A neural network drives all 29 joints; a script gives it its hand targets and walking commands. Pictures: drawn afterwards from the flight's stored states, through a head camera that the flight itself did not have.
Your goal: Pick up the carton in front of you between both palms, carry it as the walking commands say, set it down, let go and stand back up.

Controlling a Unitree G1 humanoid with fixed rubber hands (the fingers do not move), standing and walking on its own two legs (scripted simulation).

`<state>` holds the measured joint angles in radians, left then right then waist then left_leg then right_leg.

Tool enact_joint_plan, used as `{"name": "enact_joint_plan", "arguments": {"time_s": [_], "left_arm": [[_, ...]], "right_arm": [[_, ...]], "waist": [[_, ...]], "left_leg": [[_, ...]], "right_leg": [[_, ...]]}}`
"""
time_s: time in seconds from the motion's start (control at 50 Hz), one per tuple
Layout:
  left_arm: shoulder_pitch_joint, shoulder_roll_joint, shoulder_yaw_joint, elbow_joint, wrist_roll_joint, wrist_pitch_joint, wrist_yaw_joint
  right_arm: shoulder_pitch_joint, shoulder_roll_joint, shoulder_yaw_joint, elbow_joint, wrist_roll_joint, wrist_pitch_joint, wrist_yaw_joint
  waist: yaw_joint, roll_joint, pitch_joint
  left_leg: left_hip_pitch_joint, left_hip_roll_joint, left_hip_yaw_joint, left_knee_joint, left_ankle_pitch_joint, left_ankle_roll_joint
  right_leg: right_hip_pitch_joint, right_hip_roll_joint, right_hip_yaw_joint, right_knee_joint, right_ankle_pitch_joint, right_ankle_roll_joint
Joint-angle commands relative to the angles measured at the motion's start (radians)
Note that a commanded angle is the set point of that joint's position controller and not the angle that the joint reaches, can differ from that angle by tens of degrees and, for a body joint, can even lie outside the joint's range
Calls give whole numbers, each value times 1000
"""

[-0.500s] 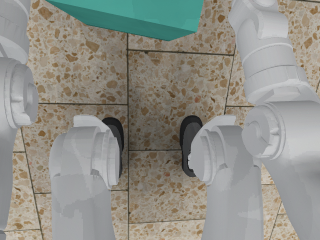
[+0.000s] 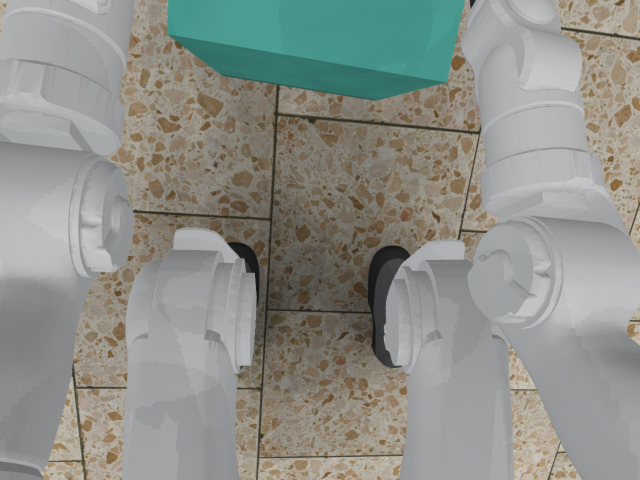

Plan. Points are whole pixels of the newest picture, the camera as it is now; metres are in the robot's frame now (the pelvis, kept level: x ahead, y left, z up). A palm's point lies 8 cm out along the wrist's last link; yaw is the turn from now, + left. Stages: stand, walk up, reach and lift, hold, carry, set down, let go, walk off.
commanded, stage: reach and lift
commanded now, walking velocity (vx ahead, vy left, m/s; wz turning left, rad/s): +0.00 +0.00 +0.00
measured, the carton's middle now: out of the picture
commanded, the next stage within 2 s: none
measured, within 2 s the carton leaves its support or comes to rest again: leaves its support in 0.02 s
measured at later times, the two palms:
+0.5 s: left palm out of the picture +0.50 +0.20 +0.03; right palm out of the picture +0.50 -0.10 +0.03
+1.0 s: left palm out of the picture +0.46 +0.19 +0.17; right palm out of the picture +0.47 -0.11 +0.18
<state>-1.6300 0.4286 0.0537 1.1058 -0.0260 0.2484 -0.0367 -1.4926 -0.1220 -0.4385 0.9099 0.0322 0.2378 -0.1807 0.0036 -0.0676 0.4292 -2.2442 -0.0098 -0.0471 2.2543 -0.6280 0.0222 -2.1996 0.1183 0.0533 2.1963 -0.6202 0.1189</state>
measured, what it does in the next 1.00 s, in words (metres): rises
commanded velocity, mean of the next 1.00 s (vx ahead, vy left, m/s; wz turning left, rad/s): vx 0.00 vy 0.00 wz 0.00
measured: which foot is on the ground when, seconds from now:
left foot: down 0.00-1.00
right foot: down 0.00-1.00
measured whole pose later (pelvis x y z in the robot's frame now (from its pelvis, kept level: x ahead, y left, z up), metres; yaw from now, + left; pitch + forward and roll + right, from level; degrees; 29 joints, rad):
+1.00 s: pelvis +0.02 -0.02 +0.21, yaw +6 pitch +38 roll -2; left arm -0.91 0.02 0.37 0.72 0.24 0.41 0.00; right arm -0.81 0.13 -0.51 0.58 -0.20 0.37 -0.10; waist -0.01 -0.03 -0.22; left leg -1.67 -0.09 -0.11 1.48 -0.47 -0.04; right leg -1.63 0.11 0.11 1.47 -0.50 0.07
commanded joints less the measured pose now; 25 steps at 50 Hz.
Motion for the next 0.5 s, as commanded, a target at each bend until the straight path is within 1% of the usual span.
{"name": "enact_joint_plan", "arguments": {"time_s": [0.0, 0.06, 0.1, 0.12, 0.14, 0.16, 0.18, 0.2, 0.24, 0.26, 0.28, 0.32, 0.36, 0.42, 0.48], "left_arm": [[-471, -1019, -245, -323, -143, -17, -243], [-507, -1081, -286, -476, -166, 7, -214], [-497, -1134, -298, -528, -160, 35, -205], [-475, -1173, -302, -528, -151, 48, -196], [-441, -1194, -296, -511, -137, 62, -191], [-397, -1213, -278, -470, -116, 76, -190], [-356, -1232, -249, -419, -90, 87, -191], [-317, -1249, -214, -356, -58, 96, -195], [-258, -1267, -124, -240, 19, 106, -208], [-240, -1264, -71, -192, 58, 111, -218], [-224, -1265, -30, -156, 92, 114, -225], [-208, -1265, 29, -122, 134, 113, -234], [-207, -1263, 61, -116, 157, 109, -237], [-224, -1261, 72, -142, 168, 106, -237], [-249, -1279, 43, -196, 155, 110, -236]], "right_arm": [[-653, 953, 442, -221, 163, -17, 253], [-682, 997, 508, -325, 189, 3, 236], [-674, 1016, 533, -392, 169, 28, 233], [-672, 1025, 548, -414, 153, 38, 228], [-659, 1028, 548, -427, 138, 47, 228], [-638, 1033, 540, -419, 119, 57, 230], [-616, 1039, 520, -399, 93, 66, 235], [-588, 1046, 487, -365, 61, 74, 242], [-521, 1051, 389, -278, -23, 92, 258], [-493, 1046, 335, -235, -66, 101, 267], [-475, 1047, 297, -206, -101, 106, 274], [-460, 1048, 253, -182, -141, 110, 285], [-464, 1053, 242, -178, -154, 108, 292], [-481, 1075, 267, -192, -148, 111, 301], [-502, 1113, 323, -228, -120, 120, 308]], "waist": [[38, 134, -1518], [32, 183, -1827], [13, 215, -1968], [5, 220, -1996], [0, 224, -1980], [-3, 224, -1919], [-8, 218, -1829], [-16, 208, -1720], [-36, 188, -1510], [-45, 184, -1428], [-45, 182, -1381], [-43, 174, -1348], [-36, 160, -1356], [-19, 135, -1416], [-4, 116, -1537]], "left_leg": [[888, -69, 54, -197, 716, -1], [1128, -78, 58, -206, 862, -17], [1198, -92, 68, -233, 874, -32], [1186, -99, 79, -257, 833, -39], [1160, -104, 85, -282, 788, -44], [1125, -108, 88, -309, 744, -48], [1055, -112, 91, -341, 669, -49], [963, -115, 96, -374, 579, -50], [763, -120, 107, -440, 386, -50], [692, -122, 111, -467, 309, -47], [652, -124, 116, -494, 259, -45], [626, -127, 120, -535, 215, -40], [636, -129, 122, -567, 205, -36], [682, -132, 127, -606, 203, -31], [766, -135, 133, -641, 225, -29]], "right_leg": [[513, 49, -194, -100, 522, -80], [529, 59, -199, -136, 562, -72], [551, 64, -201, -173, 562, -67], [563, 67, -204, -192, 550, -65], [566, 69, -207, -211, 530, -62], [547, 70, -209, -234, 499, -59], [521, 69, -207, -261, 447, -59], [496, 68, -205, -290, 390, -60], [471, 68, -198, -347, 278, -68], [461, 68, -194, -374, 233, -73], [459, 69, -193, -400, 203, -76], [473, 69, -189, -443, 178, -78], [496, 68, -183, -478, 172, -77], [545, 69, -177, -521, 169, -74], [610, 71, -180, -556, 185, -67]]}}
